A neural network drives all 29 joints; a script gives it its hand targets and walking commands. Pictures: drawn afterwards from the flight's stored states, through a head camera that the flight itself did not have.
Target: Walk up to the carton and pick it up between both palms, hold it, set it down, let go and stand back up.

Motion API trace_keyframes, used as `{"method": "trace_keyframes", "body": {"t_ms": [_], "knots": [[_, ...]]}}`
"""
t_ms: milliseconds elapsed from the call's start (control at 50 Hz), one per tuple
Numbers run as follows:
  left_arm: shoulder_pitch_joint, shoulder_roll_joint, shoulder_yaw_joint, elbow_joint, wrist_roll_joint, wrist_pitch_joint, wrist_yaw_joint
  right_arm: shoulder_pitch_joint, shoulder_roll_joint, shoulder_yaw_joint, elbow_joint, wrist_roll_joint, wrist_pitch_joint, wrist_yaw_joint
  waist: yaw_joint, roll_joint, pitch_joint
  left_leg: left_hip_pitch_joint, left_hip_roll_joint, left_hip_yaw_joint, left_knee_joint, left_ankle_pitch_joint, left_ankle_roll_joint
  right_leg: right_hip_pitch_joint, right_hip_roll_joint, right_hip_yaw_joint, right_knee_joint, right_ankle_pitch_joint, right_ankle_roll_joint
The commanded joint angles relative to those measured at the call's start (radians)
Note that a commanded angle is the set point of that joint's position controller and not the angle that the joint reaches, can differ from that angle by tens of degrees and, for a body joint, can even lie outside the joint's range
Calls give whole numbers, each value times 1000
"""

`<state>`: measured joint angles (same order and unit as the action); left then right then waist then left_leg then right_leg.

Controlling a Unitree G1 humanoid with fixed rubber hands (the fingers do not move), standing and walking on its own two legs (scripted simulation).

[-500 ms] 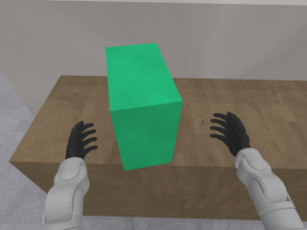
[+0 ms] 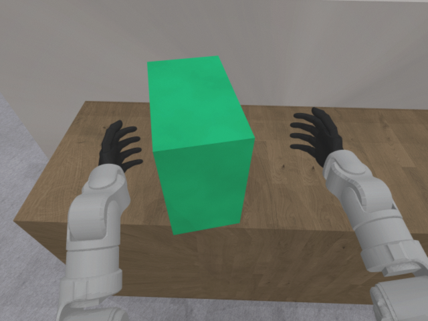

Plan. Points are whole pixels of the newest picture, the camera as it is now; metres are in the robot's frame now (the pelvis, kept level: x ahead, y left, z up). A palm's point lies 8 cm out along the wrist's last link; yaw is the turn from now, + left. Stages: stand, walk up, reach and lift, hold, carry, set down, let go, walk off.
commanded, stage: reach and lift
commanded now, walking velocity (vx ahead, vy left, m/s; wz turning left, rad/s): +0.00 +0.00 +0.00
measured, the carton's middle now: (195, 146) +0.48 +0.07 +0.05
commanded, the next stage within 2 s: none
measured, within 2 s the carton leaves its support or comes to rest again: neither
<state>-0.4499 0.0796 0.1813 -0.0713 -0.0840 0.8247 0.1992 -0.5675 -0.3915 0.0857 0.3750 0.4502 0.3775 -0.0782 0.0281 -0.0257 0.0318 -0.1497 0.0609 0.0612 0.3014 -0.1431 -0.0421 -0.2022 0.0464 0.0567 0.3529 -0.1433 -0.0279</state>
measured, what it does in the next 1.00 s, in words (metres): stands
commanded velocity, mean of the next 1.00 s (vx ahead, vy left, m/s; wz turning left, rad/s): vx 0.00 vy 0.00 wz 0.00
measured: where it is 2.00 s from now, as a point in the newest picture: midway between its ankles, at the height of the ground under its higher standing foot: outside the picture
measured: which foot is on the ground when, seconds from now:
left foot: down 0.00-1.00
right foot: down 0.00-1.00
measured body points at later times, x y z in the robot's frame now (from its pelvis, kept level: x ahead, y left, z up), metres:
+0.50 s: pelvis +0.01 +0.00 +0.00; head +0.04 +0.01 +0.45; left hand +0.41 +0.22 +0.18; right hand +0.48 -0.15 +0.19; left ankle +0.01 +0.15 -0.75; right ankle +0.03 -0.10 -0.75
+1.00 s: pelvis +0.01 +0.01 +0.00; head +0.06 +0.01 +0.45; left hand +0.45 +0.23 +0.18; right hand +0.51 -0.14 +0.20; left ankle +0.01 +0.15 -0.75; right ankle +0.03 -0.10 -0.75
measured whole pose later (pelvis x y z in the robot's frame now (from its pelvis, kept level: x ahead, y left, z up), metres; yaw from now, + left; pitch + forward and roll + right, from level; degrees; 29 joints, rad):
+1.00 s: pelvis +0.01 +0.01 +0.00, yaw +2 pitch +8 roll -1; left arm -0.96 0.16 0.19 0.58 -0.12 0.61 0.20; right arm -1.12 -0.41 0.08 0.98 0.41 0.32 -0.02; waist 0.09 0.01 -0.07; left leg -0.34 0.07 0.03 0.36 -0.17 -0.04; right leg -0.34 0.05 0.03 0.31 -0.12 -0.02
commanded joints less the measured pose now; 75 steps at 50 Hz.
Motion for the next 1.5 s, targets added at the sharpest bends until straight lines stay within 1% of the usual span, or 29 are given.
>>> {"method": "trace_keyframes", "body": {"t_ms": [0, 100, 140, 180, 200, 240, 280, 300, 400, 460, 500, 560, 640, 680, 720, 760, 840, 860, 980, 1000, 1020, 1100, 1120, 1200, 1240, 1260, 1320, 1380, 1480], "knots": [[-404, 103, 27, -126, 19, -43, 7, -479, -183, -52, -155, 14, -44, -1, 48, -47, -443, 96, -69, 25, -3, 104, 50, 165, 14, 5, -26, 212, 57], [-537, 116, 32, -81, 17, -45, 3, -585, -197, -68, -60, 12, -39, -3, 17, -36, -476, 98, -65, 8, 10, 143, 31, 171, 24, -6, -10, 292, 61], [-571, 152, 49, -37, 27, -43, 10, -622, -175, -15, 43, 51, -30, 4, 46, 18, -467, 79, -73, 24, 17, 133, 23, 144, 17, -2, -21, 246, 62], [-587, 145, 17, -117, -4, -56, 12, -625, -197, -64, -36, 27, -47, 0, 19, 7, -598, 133, -68, 13, 37, 178, 17, 165, 18, -10, -3, 304, 62], [-614, 164, 33, -33, -18, -65, 13, -674, -181, -55, -36, 25, -48, 3, 39, -46, -579, 73, -64, 10, 32, 149, 26, 174, 19, -6, 4, 292, 64], [-570, 132, 28, -39, -18, -61, 7, -646, -196, -38, 18, 19, -31, -1, 38, -37, -565, 83, -68, 8, 36, 227, 20, 226, 23, 3, 17, 418, 67], [-692, 146, 0, 23, -11, -56, -2, -734, -218, -63, 130, 19, -29, 9, -5, 32, -536, 109, -65, 4, 39, 183, 4, 133, 21, -20, -16, 318, 60], [-651, 158, 20, 36, -10, -48, 6, -717, -217, -46, 154, 31, -30, 14, 23, 32, -520, 99, -61, 0, 47, 190, 3, 137, 26, -19, -13, 311, 55], [-786, 161, -11, 56, -22, -70, 29, -834, -219, -72, 184, 16, -37, 33, 24, 41, -632, 138, -44, -16, 62, 223, -9, 79, 46, -41, -1, 293, 49], [-766, 228, 33, 130, -38, -70, 12, -876, -247, -58, 154, 14, -36, 18, 43, -30, -627, 52, -61, -3, 66, 215, 7, 181, 24, -17, 4, 424, 70], [-765, 182, -2, 153, -35, -96, 6, -863, -220, -33, 242, 33, -33, 36, 36, -2, -595, 50, -62, -8, 57, 217, 2, 190, 25, -21, 5, 419, 70], [-852, 237, 35, 111, -30, -108, 17, -917, -238, -44, 176, 31, -48, 28, 48, 11, -741, 70, -67, 2, 85, 291, -11, 191, 31, -13, 27, 515, 76], [-892, 254, 26, 246, -44, -128, 1, -963, -238, -53, 275, 10, -48, 33, 28, -13, -712, 24, -69, -7, 77, 250, -6, 209, 25, -18, 27, 509, 75], [-935, 238, 10, 179, -37, -146, 15, -1009, -245, -51, 262, 27, -60, 47, 50, 42, -760, 58, -62, -3, 89, 297, -21, 198, 33, -33, 25, 494, 64], [-959, 265, 18, 313, -48, -159, 13, -1033, -238, -46, 314, 13, -51, 53, 52, -34, -708, 7, -62, -10, 75, 261, -7, 197, 26, -21, 29, 526, 76], [-1008, 281, 58, 372, -20, -186, 20, -1032, -215, -29, 374, 3, -53, 49, 75, -16, -725, -57, -78, 1, 67, 226, -2, 248, 17, 0, 40, 526, 84], [-1004, 225, -10, 385, -43, -218, 15, -1034, -215, -49, 414, 2, -75, 56, 49, 33, -770, 6, -69, -3, 85, 274, -18, 203, 30, -30, 33, 517, 65], [-948, 210, -2, 432, -42, -217, 15, -1018, -206, -36, 438, -8, -72, 59, 62, -4, -713, 29, -61, -9, 86, 296, -19, 186, 40, -45, 35, 525, 68], [-914, 194, 27, 461, -24, -297, -4, -963, -154, -53, 422, -68, -128, 51, 52, -61, -728, -11, -68, -9, 76, 287, 2, 252, 23, -36, 21, 575, 80], [-926, 191, 38, 508, 10, -305, -9, -965, -141, -32, 448, -60, -129, 50, 70, -39, -683, -30, -70, -3, 64, 254, 4, 232, 18, -33, 21, 529, 83], [-966, 184, 16, 477, 15, -328, -7, -946, -152, -68, 488, -80, -143, 48, 39, 4, -686, -32, -68, -3, 61, 236, -7, 217, 17, -42, 26, 484, 77], [-950, 127, -6, 556, 19, -393, 5, -956, -125, -118, 452, -130, -197, 41, 27, 7, -709, -9, -57, -17, 74, 242, -10, 151, 32, -58, 8, 389, 57], [-1002, 116, -26, 458, 13, -419, 9, -969, -106, -125, 410, -133, -221, 44, 22, 36, -769, 19, -56, -16, 87, 270, -18, 131, 36, -59, 21, 400, 55], [-920, 102, -5, 610, 45, -468, 11, -911, -87, -118, 485, -166, -249, 30, 37, -14, -696, -14, -60, -5, 92, 242, -10, 128, 40, -55, 20, 383, 58], [-999, 108, -7, 570, 42, -526, 24, -958, -52, -115, 434, -157, -277, 20, 50, 19, -793, -21, -60, -2, 100, 248, -19, 129, 36, -53, 34, 374, 57], [-1016, 100, -24, 557, 34, -534, 31, -954, -89, -155, 429, -187, -288, 16, 23, 46, -832, 6, -51, -8, 117, 295, -31, 102, 50, -64, 47, 409, 47], [-962, 103, 8, 591, 60, -581, 40, -936, -61, -139, 433, -204, -320, -1, 53, 20, -862, -14, -58, 5, 144, 343, -28, 127, 47, -54, 50, 478, 58], [-1005, 80, -2, 695, 61, -646, 41, -965, -34, -142, 497, -204, -344, 7, 61, 34, -862, -70, -55, 8, 137, 277, -26, 84, 41, -54, 63, 407, 60], [-971, 85, 7, 919, 49, -735, 26, -946, 5, -104, 617, -204, -374, 4, 79, -51, -833, -169, -53, 26, 139, 216, -6, 100, 23, -40, 73, 363, 66]]}}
